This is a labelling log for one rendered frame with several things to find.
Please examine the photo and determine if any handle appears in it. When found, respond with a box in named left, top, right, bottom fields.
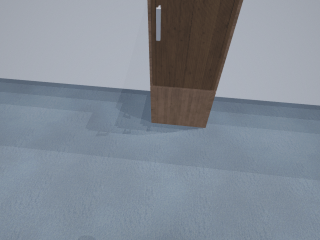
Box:
left=156, top=5, right=161, bottom=41

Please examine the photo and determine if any cupboard door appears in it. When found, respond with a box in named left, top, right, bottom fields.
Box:
left=151, top=0, right=240, bottom=91

